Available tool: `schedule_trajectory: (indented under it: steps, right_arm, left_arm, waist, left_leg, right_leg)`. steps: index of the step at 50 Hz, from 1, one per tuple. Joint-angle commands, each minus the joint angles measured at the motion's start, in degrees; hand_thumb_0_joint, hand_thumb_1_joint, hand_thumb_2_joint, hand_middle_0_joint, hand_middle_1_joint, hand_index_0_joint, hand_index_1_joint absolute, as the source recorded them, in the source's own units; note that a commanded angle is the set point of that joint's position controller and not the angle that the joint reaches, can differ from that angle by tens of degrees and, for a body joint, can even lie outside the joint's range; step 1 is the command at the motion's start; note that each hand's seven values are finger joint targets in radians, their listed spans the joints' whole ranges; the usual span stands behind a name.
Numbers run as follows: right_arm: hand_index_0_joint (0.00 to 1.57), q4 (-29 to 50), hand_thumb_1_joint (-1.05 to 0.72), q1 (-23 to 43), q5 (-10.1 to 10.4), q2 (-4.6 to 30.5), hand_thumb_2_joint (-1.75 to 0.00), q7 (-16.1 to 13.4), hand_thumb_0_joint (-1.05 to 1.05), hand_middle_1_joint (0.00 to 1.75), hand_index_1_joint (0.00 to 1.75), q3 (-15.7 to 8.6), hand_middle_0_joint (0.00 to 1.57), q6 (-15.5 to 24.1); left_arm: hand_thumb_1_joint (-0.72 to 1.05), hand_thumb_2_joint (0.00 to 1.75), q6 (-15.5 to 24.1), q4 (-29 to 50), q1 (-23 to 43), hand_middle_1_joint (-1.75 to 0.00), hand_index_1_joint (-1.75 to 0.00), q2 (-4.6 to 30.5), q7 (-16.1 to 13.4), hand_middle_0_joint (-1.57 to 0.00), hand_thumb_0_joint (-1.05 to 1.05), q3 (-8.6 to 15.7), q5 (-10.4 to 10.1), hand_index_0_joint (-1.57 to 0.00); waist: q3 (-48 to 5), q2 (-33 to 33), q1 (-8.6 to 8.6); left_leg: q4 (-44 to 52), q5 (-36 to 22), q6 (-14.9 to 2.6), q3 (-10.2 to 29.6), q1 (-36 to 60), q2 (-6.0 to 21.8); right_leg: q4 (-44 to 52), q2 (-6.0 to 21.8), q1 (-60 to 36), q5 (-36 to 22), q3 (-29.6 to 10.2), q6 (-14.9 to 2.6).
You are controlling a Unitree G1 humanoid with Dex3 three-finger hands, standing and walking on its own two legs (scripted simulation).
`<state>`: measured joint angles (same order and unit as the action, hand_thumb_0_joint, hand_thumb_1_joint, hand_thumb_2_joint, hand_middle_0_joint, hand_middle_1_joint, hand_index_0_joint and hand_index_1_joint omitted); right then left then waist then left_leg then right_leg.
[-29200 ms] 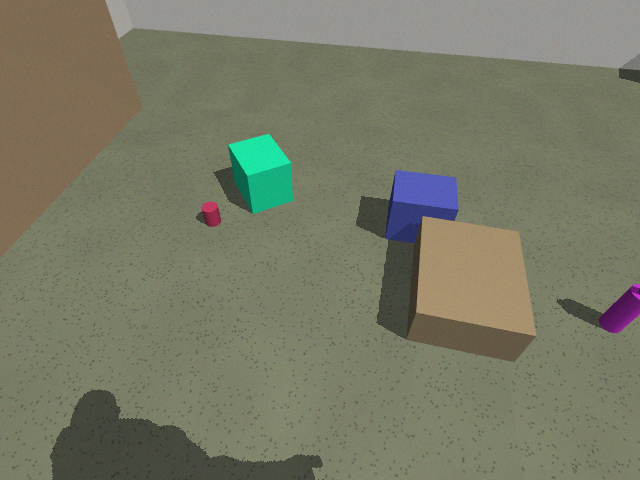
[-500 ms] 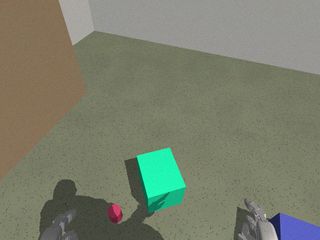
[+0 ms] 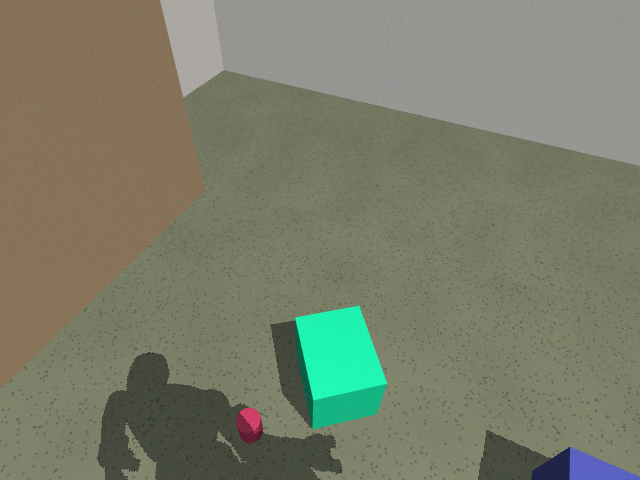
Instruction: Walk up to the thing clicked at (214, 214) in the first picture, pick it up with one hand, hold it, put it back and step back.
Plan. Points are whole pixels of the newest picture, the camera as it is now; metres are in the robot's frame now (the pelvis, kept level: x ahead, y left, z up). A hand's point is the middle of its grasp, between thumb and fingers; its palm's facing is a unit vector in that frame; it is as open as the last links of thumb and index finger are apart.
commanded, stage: stand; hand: left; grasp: from above
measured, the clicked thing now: (249, 425) +0.44 +0.20 -0.72
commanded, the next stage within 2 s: none
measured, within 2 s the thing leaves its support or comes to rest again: neither
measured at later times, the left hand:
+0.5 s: hand out of the picture +0.02 +0.23 -0.15, palm faces +0.04 -0.94 -0.35, open 7.3 cm
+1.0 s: hand out of the picture +0.07 +0.21 -0.15, palm faces +0.02 -0.95 -0.32, open 7.3 cm
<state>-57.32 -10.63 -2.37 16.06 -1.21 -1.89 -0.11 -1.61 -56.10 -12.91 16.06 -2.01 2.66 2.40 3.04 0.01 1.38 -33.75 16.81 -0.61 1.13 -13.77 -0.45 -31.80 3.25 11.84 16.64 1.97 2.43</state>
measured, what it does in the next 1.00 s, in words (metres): stands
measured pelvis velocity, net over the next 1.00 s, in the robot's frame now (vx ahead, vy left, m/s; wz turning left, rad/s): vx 0.00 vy -0.02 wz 0.00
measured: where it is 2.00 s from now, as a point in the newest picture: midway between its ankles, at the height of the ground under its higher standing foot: outside the picture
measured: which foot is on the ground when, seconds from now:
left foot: down 0.00-1.00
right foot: down 0.00-1.00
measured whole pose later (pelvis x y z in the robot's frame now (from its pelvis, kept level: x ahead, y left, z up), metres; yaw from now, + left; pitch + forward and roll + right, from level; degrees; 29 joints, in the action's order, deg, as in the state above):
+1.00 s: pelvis +0.00 -0.02 +0.02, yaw +0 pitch -4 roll +0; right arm -65.0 -8.4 -1.1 17.4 -0.7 -0.1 -0.4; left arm 0.2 -66.2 -6.9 16.7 -0.9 2.1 1.3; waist 3.4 0.7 0.2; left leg -20.5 10.1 1.4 1.7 -6.2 1.2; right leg -19.7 1.5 4.8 10.7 2.7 0.7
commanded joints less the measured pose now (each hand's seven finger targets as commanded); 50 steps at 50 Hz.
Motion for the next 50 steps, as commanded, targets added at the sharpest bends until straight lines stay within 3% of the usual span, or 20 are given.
schedule_trajectory:
  steps: [1,2,3,5,6,8,13,18,19,23,25,26,30,32,39,42,46,50]
  right_arm:
    - [0.2,2.1,-0.9,2.7,0.4,10.9,-0.9,-0.9,0.0,0.3,0.3,-2.8,0.2,1.6]
    - [0.2,1.5,-0.9,2.5,0.6,10.8,-0.9,-0.9,0.0,0.3,0.3,-2.7,0.2,1.6]
    - [0.2,0.9,-0.9,2.3,0.6,11.0,-0.9,-0.9,0.0,0.3,0.3,-2.6,0.2,1.4]
    - [0.2,0.2,-0.9,2.5,0.6,11.3,-0.9,-0.9,0.0,0.3,0.3,-2.6,0.2,1.3]
    - [0.2,-0.2,-0.9,2.7,0.6,11.1,-0.9,-0.8,0.0,0.3,0.3,-2.4,0.2,1.2]
    - [0.2,-0.6,-0.9,3.3,0.7,11.2,-0.9,-0.7,0.0,0.3,0.3,-2.5,0.2,1.2]
    - [0.2,-1.9,-0.9,3.2,0.6,11.3,-0.9,-0.5,0.0,0.3,0.3,-2.2,0.2,0.8]
    - [0.2,-2.4,-0.9,3.1,0.8,11.7,-0.9,-0.3,0.0,0.3,0.3,-2.1,0.2,1.0]
    - [0.2,-2.6,-0.9,3.4,0.8,11.5,-0.9,-0.2,0.0,0.3,0.3,-2.0,0.2,0.9]
    - [0.2,-2.7,-0.9,3.5,0.9,11.7,-0.9,-0.1,0.0,0.3,0.3,-1.9,0.2,0.7]
    - [0.2,-2.9,-0.9,3.1,0.9,11.6,-0.9,0.0,0.0,0.3,0.3,-1.7,0.2,0.8]
    - [0.2,-3.1,-0.9,2.7,1.0,11.5,-0.9,0.1,0.0,0.3,0.3,-1.6,0.2,0.7]
    - [0.2,-3.6,-0.9,2.4,1.0,11.9,-0.9,0.2,0.0,0.3,0.3,-1.4,0.2,0.7]
    - [0.2,-3.6,-0.9,2.7,1.0,11.9,-0.9,0.1,0.0,0.3,0.3,-1.3,0.2,0.8]
    - [0.2,-4.1,-0.9,3.5,1.2,12.4,-0.9,-0.2,0.0,0.3,0.3,-0.7,0.2,1.3]
    - [0.2,-4.6,-0.9,3.3,1.1,12.1,-0.9,-0.3,0.0,0.3,0.3,-0.5,0.2,1.0]
    - [0.2,-4.8,-0.9,3.5,1.3,11.1,-0.9,-0.2,0.0,0.3,0.3,-0.2,0.2,0.9]
    - [0.2,-4.8,-0.9,4.1,1.2,12.7,-0.9,-0.2,0.0,0.3,0.3,-0.5,0.2,1.2]
  left_arm:
    - [0.9,0.9,2.2,0.9,2.9,-0.3,-0.3,10.0,-0.6,-0.2,0.0,1.7,-0.4,-0.2]
    - [0.9,0.9,2.3,0.1,2.9,-0.3,-0.3,10.2,-0.6,-0.2,0.0,1.7,-0.3,-0.2]
    - [0.9,0.9,2.2,-0.6,3.3,-0.3,-0.3,10.1,-0.5,-0.2,0.0,1.4,-0.4,-0.2]
    - [0.9,0.9,2.1,-1.7,3.6,-0.3,-0.3,10.3,-0.5,-0.2,0.0,1.5,-0.4,-0.2]
    - [0.9,0.9,2.0,-2.4,3.3,-0.3,-0.3,10.2,-0.4,-0.2,0.0,1.3,-0.4,-0.2]
    - [0.9,0.9,2.3,-3.4,2.9,-0.3,-0.3,10.3,-0.3,-0.2,0.0,1.2,-0.3,-0.2]
    - [0.9,0.9,2.0,-5.2,3.2,-0.3,-0.3,10.6,-0.2,-0.2,0.0,1.2,-0.4,-0.2]
    - [0.9,0.9,2.3,-5.9,3.5,-0.3,-0.3,11.5,0.0,-0.2,0.0,1.3,-0.4,-0.2]
    - [0.9,0.9,2.3,-6.2,3.2,-0.3,-0.3,11.5,0.1,-0.2,0.0,1.2,-0.4,-0.2]
    - [0.9,0.9,2.4,-6.4,3.8,-0.3,-0.3,12.2,0.1,-0.2,0.0,1.3,-0.6,-0.2]
    - [0.9,0.9,2.7,-6.1,4.7,-0.3,-0.3,12.5,0.1,-0.2,0.0,1.2,-0.7,-0.2]
    - [0.9,0.9,2.6,-6.1,5.1,-0.3,-0.3,12.8,0.1,-0.2,0.0,1.3,-0.6,-0.2]
    - [0.9,0.9,2.6,-6.3,5.3,-0.3,-0.3,13.1,0.2,-0.2,0.0,1.3,-0.8,-0.2]
    - [0.9,0.9,2.9,-6.5,5.1,-0.3,-0.3,12.8,0.2,-0.2,0.0,1.3,-0.9,-0.2]
    - [0.9,0.9,3.0,-6.8,5.9,-0.3,-0.3,12.5,0.3,-0.2,0.0,1.3,-1.4,-0.2]
    - [0.9,0.9,2.6,-7.3,6.2,-0.3,-0.3,12.4,0.5,-0.2,0.0,1.3,-1.3,-0.2]
    - [0.9,0.9,2.6,-7.6,6.4,-0.3,-0.3,11.5,0.5,-0.2,0.0,1.0,-1.3,-0.2]
    - [0.9,0.9,2.8,-7.4,6.7,-0.3,-0.3,11.8,0.5,-0.2,0.0,1.1,-1.4,-0.2]
  waist:
    - [-2.1,1.7,-0.48]
    - [-2.2,0.9,-0.55]
    - [-0.2,1.5,-0.81]
    - [-1.1,2.3,-0.74]
    - [1.0,2.0,-0.51]
    - [-0.8,1.3,-0.42]
    - [2.5,2.0,-0.3]
    - [0.8,1.2,-0.59]
    - [2.6,1.2,-0.41]
    - [2.4,0.1,-0.52]
    - [0.8,-0.9,-0.98]
    - [2.3,-1.1,-1.13]
    - [2.5,-0.4,-1.17]
    - [-0.3,-0.1,-1.06]
    - [-1.9,0.6,-0.57]
    - [0.0,0.2,-0.81]
    - [-0.9,0.1,-0.8]
    - [-1.3,0.8,-0.74]
  left_leg:
    - [11.7,-7.4,-1.5,6.3,2.8,4.9]
    - [12.0,-8.6,-1.41,6.0,3.5,4.8]
    - [13.7,-4.7,-1.29,6.5,1.9,4.9]
    - [15.3,-4.4,-1.36,7.0,2.7,5.4]
    - [16.6,-1.6,-0.98,7.3,1.1,5.2]
    - [15.7,-4.8,-1.24,6.7,3.2,5.1]
    - [18.5,2.1,-0.9,7.5,0.6,5.5]
    - [18.3,0.3,-0.84,7.3,2.3,5.5]
    - [18.6,2.5,-0.77,7.5,1.2,5.4]
    - [17.6,1.5,-0.74,6.6,2.2,5.2]
    - [16.1,-2.5,-0.96,5.8,3.8,5.1]
    - [16.3,-1.3,-0.67,5.8,3.1,4.9]
    - [16.3,-1.3,-0.79,5.7,2.5,4.9]
    - [15.5,-5.2,-1.08,5.6,4.8,5.6]
    - [16.2,-13.5,-0.7,5.3,6.1,6.4]
    - [16.9,-8.2,-0.52,4.9,5.0,6.1]
    - [17.2,-10.4,-0.45,4.9,5.6,6.2]
    - [16.8,-12.4,-0.55,4.7,6.4,6.6]
  right_leg:
    - [9.4,2.8,-2.8,-6.2,-3.5,-2.82]
    - [10.1,3.0,-3.2,-6.8,-3.6,-2.8]
    - [10.7,2.5,-3.2,-5.1,-3.2,-2.48]
    - [10.7,2.8,-4.4,-6.2,-3.1,-2.51]
    - [11.1,2.5,-4.1,-4.4,-2.9,-2.39]
    - [12.4,3.2,-5.2,-6.1,-3.3,-2.4]
    - [13.1,2.7,-4.4,-2.4,-2.8,-2.12]
    - [14.3,3.2,-4.5,-2.6,-3.7,-2.4]
    - [14.5,2.8,-3.4,-0.4,-3.2,-2.23]
    - [15.8,3.3,-2.3,1.5,-4.3,-2.44]
    - [16.7,4.1,-2.8,0.7,-5.4,-2.7]
    - [17.2,3.9,-1.6,3.2,-5.4,-2.53]
    - [17.5,3.9,-2.1,2.9,-5.7,-2.6]
    - [16.9,4.2,-3.8,-1.6,-5.7,-2.8]
    - [15.4,4.1,-7.0,-11.6,-4.5,-2.65]
    - [16.6,3.7,-5.6,-6.6,-4.4,-2.45]
    - [16.5,3.6,-6.4,-8.4,-4.2,-2.58]
    - [16.6,3.9,-6.9,-10.3,-4.5,-2.49]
